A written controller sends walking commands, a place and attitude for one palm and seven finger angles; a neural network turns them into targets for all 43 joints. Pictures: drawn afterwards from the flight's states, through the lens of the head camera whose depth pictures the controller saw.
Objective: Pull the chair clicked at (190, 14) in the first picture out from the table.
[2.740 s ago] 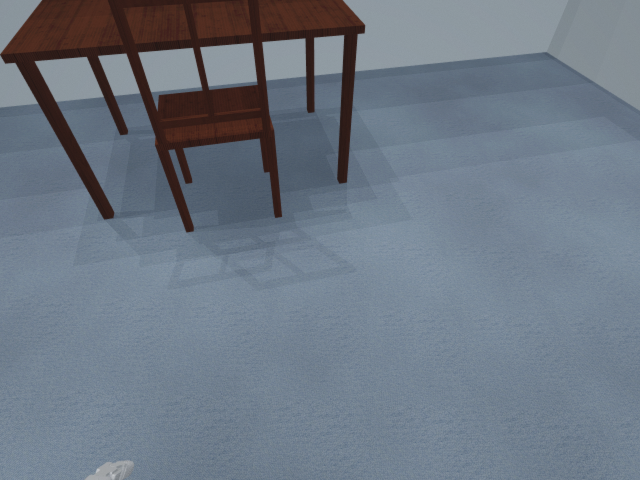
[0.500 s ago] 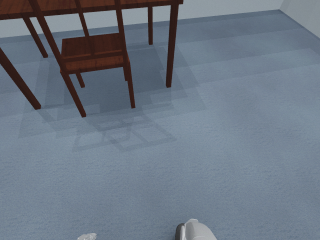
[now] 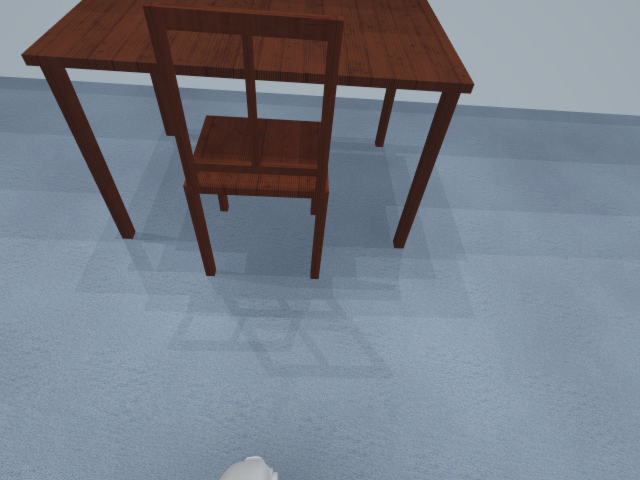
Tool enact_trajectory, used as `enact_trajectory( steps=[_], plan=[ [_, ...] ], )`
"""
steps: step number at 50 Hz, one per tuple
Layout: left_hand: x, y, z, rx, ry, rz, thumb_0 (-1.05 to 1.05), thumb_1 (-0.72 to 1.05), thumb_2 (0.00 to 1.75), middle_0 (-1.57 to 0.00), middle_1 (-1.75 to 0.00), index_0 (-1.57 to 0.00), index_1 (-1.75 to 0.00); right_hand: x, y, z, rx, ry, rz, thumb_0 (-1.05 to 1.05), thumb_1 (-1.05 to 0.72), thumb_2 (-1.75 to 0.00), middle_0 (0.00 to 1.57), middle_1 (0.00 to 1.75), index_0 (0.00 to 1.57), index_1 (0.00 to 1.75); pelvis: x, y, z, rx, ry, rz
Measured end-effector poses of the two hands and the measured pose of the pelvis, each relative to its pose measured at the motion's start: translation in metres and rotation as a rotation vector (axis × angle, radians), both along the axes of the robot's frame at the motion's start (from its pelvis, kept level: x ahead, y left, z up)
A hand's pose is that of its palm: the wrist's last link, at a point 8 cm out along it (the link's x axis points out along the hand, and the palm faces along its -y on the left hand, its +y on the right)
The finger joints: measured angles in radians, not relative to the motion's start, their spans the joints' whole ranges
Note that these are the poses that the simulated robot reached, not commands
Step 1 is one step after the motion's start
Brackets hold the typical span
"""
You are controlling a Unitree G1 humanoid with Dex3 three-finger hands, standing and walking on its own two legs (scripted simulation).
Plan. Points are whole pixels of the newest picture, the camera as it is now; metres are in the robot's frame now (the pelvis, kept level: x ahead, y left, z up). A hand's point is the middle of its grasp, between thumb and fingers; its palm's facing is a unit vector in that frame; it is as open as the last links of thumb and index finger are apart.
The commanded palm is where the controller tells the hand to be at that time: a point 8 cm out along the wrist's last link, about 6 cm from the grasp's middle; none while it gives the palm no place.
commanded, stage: walk to a spot facing it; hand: left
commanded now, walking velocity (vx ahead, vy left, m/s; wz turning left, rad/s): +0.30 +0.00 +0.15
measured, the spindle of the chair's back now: (252, 107) +0.92 +0.26 -0.05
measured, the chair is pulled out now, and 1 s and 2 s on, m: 0.00 0.00 0.00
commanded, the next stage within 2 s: take the last steps up to it in 0.08 s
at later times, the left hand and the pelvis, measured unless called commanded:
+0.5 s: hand (204, 396) +0.25 +0.20 -0.15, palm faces +0.02 -0.98 -0.18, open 7.3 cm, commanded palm none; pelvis +0.18 +0.02 +0.01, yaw +1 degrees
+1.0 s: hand (241, 373) +0.30 +0.15 -0.16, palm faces +0.16 -0.97 -0.16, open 7.3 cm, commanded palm none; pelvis +0.35 -0.01 +0.01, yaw +5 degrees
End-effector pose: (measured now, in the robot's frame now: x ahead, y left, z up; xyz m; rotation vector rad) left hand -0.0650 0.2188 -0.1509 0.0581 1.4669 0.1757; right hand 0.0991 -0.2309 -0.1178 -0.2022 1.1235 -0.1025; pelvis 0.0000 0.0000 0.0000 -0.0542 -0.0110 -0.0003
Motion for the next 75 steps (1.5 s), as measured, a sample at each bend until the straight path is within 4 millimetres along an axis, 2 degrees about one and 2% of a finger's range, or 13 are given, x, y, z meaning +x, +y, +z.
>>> enact_trajectory(
  steps=[3, 6, 13, 20, 27, 32, 36, 44, 49, 55, 60, 69, 75],
  plan=[
    [0.003, 0.006, -0.011, -0.031, 0.086, 0.035, 0.01, 0.91, 0.90, -0.20, -0.30, -0.20, -0.30, 0.040, 0.019, -0.007, -0.012, -0.024, 0.034, 0.01, -0.91, -0.90, 0.20, 0.30, 0.20, 0.30, 0.031, 0.016, -0.011, 0.015, -0.004, 0.013],
    [0.028, 0.015, -0.007, -0.038, 0.107, 0.030, 0.01, 0.91, 0.90, -0.20, -0.30, -0.20, -0.30, 0.052, 0.034, -0.007, -0.007, -0.012, 0.016, 0.01, -0.91, -0.90, 0.20, 0.30, 0.20, 0.30, 0.052, 0.026, -0.007, 0.022, -0.015, 0.010],
    [0.142, 0.039, 0.009, -0.006, -0.057, -0.015, 0.01, 0.91, 0.90, -0.20, -0.30, -0.20, -0.30, 0.045, 0.029, 0.006, -0.050, 0.090, -0.076, -0.02, -0.95, -0.90, 0.20, 0.30, 0.21, 0.30, 0.099, 0.037, 0.013, 0.035, -0.013, 0.011],
    [0.245, 0.042, 0.019, 0.027, -0.189, -0.047, 0.01, 0.92, 0.90, -0.20, -0.30, -0.20, -0.30, 0.023, 0.038, -0.001, 0.001, 0.251, -0.132, 0.00, -0.92, -0.90, 0.20, 0.30, 0.20, 0.30, 0.146, 0.031, 0.017, 0.055, -0.008, 0.022],
    [0.338, 0.021, 0.028, 0.057, -0.252, -0.126, 0.01, 0.92, 0.90, -0.19, -0.30, -0.20, -0.30, 0.013, 0.044, -0.015, 0.089, 0.395, -0.200, 0.01, -0.91, -0.90, 0.20, 0.30, 0.20, 0.30, 0.197, 0.010, 0.011, 0.076, -0.001, 0.018],
    [0.399, -0.007, 0.025, 0.075, -0.329, -0.157, 0.01, 0.91, 0.90, -0.20, -0.30, -0.20, -0.30, 0.025, 0.030, -0.032, 0.135, 0.490, -0.217, 0.01, -0.90, -0.90, 0.20, 0.30, 0.20, 0.30, 0.237, -0.014, -0.004, 0.072, -0.006, 0.025],
    [0.404, -0.023, 0.029, 0.067, -0.342, -0.092, 0.01, 0.91, 0.90, -0.20, -0.30, -0.20, -0.30, 0.076, 0.007, -0.030, 0.118, 0.461, -0.169, 0.01, -0.90, -0.90, 0.20, 0.30, 0.20, 0.30, 0.263, -0.025, 0.002, 0.066, -0.020, 0.047],
    [0.378, -0.013, 0.034, 0.097, -0.198, 0.003, -0.01, 0.95, 0.90, -0.20, -0.30, -0.20, -0.30, 0.232, -0.025, -0.016, 0.046, 0.200, -0.069, 0.01, -0.91, -0.90, 0.20, 0.30, 0.20, 0.30, 0.310, -0.026, 0.016, 0.051, -0.007, 0.074],
    [0.355, -0.017, 0.024, 0.036, -0.068, 0.057, 0.00, 0.93, 0.90, -0.20, -0.30, -0.20, -0.30, 0.316, -0.012, -0.005, 0.026, 0.095, 0.009, 0.01, -0.91, -0.90, 0.20, 0.30, 0.20, 0.30, 0.340, -0.013, 0.015, 0.035, 0.001, 0.085],
    [0.345, -0.008, 0.002, -0.033, 0.062, 0.133, 0.01, 0.91, 0.90, -0.20, -0.30, -0.20, -0.30, 0.396, 0.027, -0.006, -0.006, 0.024, 0.102, 0.01, -0.91, -0.90, 0.20, 0.30, 0.20, 0.30, 0.382, 0.018, 0.000, 0.014, 0.003, 0.097],
    [0.378, 0.015, 0.000, -0.034, 0.084, 0.107, 0.01, 0.91, 0.90, -0.20, -0.30, -0.20, -0.30, 0.411, 0.054, -0.004, -0.002, 0.023, 0.084, 0.01, -0.91, -0.90, 0.20, 0.30, 0.20, 0.30, 0.405, 0.035, 0.002, 0.044, -0.005, 0.079],
    [0.491, 0.046, 0.012, 0.042, -0.099, 0.048, 0.01, 0.91, 0.90, -0.20, -0.30, -0.20, -0.30, 0.399, 0.050, -0.004, -0.029, 0.135, 0.014, -0.01, -0.95, -0.90, 0.20, 0.30, 0.20, 0.30, 0.437, 0.042, 0.012, 0.067, 0.003, 0.089],
    [0.532, 0.046, 0.016, 0.096, -0.144, 0.002, 0.01, 0.93, 0.90, -0.20, -0.30, -0.20, -0.30, 0.387, 0.039, -0.019, 0.007, 0.214, -0.034, 0.01, -0.94, -0.90, 0.20, 0.30, 0.20, 0.30, 0.451, 0.027, 0.007, 0.085, -0.007, 0.081]
  ],
)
